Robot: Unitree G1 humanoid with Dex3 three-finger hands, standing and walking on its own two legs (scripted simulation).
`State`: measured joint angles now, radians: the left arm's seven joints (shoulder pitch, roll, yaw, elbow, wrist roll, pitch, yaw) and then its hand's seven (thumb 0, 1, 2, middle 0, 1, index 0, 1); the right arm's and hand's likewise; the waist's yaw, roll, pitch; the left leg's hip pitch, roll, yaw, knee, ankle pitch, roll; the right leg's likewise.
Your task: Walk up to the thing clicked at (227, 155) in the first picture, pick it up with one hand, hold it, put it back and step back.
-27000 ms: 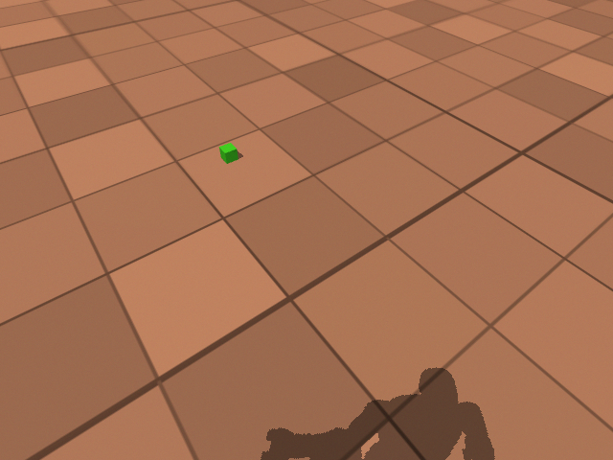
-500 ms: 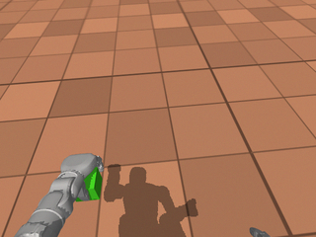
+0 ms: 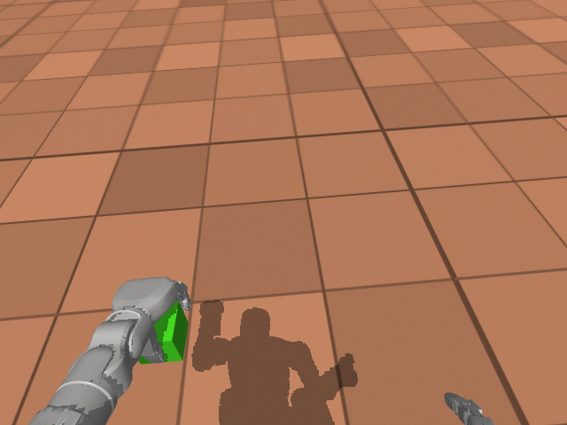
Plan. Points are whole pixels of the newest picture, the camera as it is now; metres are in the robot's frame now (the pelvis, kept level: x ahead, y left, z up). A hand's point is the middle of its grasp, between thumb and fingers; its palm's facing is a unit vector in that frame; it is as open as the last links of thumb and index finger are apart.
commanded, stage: hold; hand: left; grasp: from above
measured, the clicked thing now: (160, 332) +0.30 +0.23 -0.08
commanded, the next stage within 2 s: crouch in 0.80 s
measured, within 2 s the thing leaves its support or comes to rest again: neither
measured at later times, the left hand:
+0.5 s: hand (155, 328) +0.28 +0.22 -0.03, palm faces -0.46 -0.06 -0.89, open 9.7 cm
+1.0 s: hand (157, 322) +0.29 +0.22 -0.03, palm faces -0.45 -0.06 -0.89, open 9.7 cm
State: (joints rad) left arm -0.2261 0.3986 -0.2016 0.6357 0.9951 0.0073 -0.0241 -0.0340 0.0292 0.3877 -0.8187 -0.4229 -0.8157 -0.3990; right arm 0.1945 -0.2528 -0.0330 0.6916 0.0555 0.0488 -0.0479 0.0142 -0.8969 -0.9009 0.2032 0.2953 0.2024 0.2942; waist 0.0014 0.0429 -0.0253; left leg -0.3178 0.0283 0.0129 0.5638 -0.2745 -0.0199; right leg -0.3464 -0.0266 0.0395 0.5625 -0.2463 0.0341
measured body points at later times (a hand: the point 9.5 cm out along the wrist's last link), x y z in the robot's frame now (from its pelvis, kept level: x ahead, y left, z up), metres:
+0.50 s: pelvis +0.00 +0.00 +0.00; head +0.00 -0.02 +0.45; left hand +0.30 +0.22 +0.02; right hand +0.15 -0.25 -0.11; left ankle +0.01 +0.13 -0.73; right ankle +0.03 -0.14 -0.73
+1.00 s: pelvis +0.01 +0.00 +0.01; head +0.02 -0.02 +0.45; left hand +0.31 +0.22 +0.02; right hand +0.16 -0.25 -0.11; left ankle +0.01 +0.13 -0.73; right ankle +0.03 -0.14 -0.73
